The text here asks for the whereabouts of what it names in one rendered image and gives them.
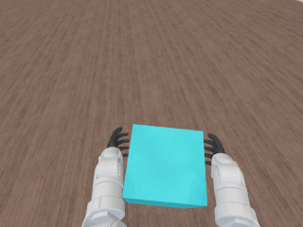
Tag robot left forearm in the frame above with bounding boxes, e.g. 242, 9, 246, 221
81, 147, 125, 227

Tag right robot hand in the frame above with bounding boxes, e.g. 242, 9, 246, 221
204, 133, 225, 166

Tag robot right forearm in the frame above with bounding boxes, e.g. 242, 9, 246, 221
211, 153, 260, 227

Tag left robot hand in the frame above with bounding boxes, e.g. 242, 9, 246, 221
107, 127, 130, 157

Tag carton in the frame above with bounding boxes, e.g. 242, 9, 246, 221
122, 124, 207, 209

